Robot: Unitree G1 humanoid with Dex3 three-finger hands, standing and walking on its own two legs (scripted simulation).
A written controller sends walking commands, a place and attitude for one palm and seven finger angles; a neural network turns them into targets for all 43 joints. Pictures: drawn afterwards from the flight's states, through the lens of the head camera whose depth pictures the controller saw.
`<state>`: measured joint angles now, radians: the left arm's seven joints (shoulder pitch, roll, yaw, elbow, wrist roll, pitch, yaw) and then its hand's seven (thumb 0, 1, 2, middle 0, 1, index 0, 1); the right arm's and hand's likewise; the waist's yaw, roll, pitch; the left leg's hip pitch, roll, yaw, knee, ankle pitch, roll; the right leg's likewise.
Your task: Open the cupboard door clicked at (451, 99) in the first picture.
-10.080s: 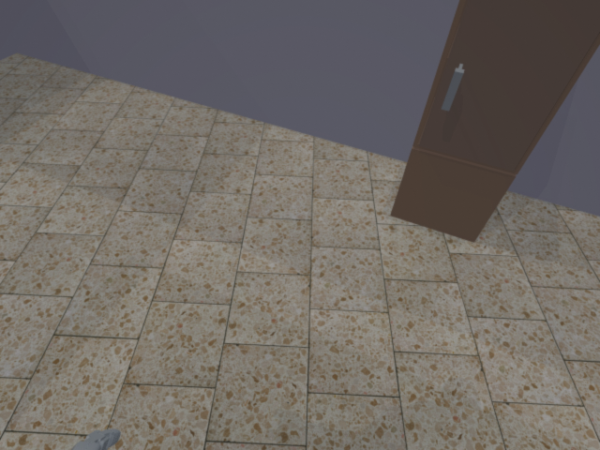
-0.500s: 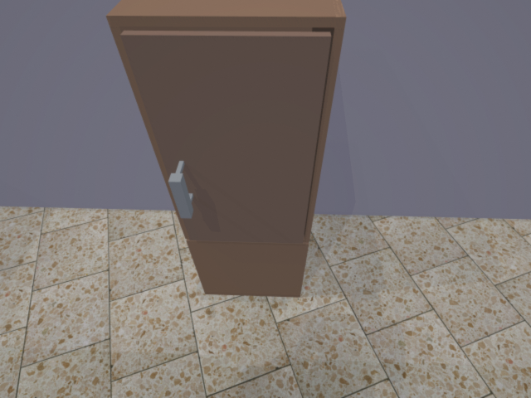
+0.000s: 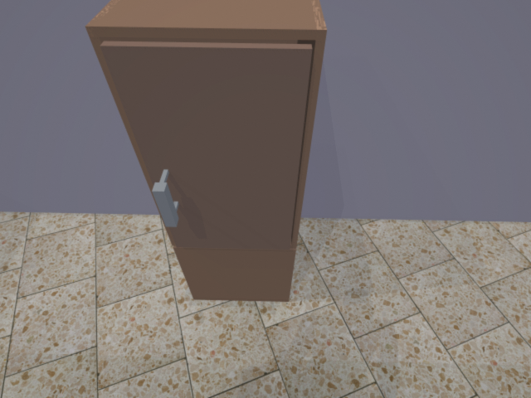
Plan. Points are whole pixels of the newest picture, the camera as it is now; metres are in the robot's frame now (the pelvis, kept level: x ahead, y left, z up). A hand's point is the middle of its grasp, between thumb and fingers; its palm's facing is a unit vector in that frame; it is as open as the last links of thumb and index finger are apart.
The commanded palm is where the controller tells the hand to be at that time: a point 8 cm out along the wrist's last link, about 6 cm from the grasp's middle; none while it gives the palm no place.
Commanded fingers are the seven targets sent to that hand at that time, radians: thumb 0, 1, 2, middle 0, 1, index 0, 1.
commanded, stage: look again from close up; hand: left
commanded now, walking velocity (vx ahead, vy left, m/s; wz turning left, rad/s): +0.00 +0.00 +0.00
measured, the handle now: (168, 198) +0.54 +0.25 -0.08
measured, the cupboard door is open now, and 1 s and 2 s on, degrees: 0 0 0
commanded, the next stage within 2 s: shuffle to correct the standing spot in 0.56 s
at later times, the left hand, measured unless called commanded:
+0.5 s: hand out of the picture +0.01 +0.15 -0.17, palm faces +0.03 -0.98 -0.20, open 7.3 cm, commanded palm none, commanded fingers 0.00 0.90 0.90 -0.20 -0.30 -0.20 -0.30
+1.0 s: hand out of the picture +0.01 +0.18 -0.18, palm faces +0.10 -0.97 -0.23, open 7.3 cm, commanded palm none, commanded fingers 0.00 0.90 0.90 -0.20 -0.30 -0.20 -0.30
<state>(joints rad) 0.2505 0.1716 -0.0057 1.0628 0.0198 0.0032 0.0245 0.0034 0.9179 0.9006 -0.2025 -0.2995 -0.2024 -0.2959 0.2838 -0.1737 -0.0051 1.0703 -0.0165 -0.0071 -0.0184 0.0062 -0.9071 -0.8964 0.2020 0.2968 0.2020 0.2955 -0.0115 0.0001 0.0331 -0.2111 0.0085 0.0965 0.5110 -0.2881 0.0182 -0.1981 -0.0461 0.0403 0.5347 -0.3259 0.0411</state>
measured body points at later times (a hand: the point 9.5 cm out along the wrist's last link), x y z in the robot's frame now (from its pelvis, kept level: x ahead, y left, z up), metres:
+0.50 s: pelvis +0.01 -0.02 +0.00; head +0.03 -0.03 +0.45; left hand +0.01 +0.20 -0.15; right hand +0.01 -0.24 -0.16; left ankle -0.01 +0.11 -0.73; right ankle -0.02 -0.15 -0.73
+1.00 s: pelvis +0.00 -0.01 +0.00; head +0.03 -0.01 +0.44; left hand +0.01 +0.23 -0.16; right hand +0.04 -0.24 -0.16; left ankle -0.01 +0.10 -0.73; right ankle -0.02 -0.15 -0.73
